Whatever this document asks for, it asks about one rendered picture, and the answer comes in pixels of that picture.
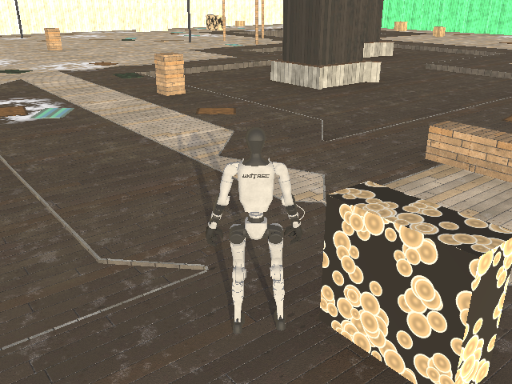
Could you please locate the robot left upper arm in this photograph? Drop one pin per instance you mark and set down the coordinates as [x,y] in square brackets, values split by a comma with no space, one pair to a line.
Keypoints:
[230,170]

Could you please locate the right robot forearm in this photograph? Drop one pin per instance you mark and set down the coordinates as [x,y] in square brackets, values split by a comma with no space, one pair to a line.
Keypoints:
[293,214]

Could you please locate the left robot forearm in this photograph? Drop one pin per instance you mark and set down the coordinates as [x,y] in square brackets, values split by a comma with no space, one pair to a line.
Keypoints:
[216,214]

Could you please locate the robot head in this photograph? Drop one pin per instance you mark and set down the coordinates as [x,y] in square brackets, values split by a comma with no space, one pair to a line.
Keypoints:
[255,139]

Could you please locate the right robot thigh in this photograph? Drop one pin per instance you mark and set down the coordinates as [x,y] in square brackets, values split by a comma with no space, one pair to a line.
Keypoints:
[275,241]

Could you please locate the robot right upper arm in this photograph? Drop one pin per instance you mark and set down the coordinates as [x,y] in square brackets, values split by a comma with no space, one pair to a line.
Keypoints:
[284,182]

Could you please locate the robot right hand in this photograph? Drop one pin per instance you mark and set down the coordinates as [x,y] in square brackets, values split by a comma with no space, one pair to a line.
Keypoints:
[295,231]

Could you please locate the robot left hand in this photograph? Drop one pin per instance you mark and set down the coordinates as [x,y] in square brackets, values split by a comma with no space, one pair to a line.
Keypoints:
[210,234]

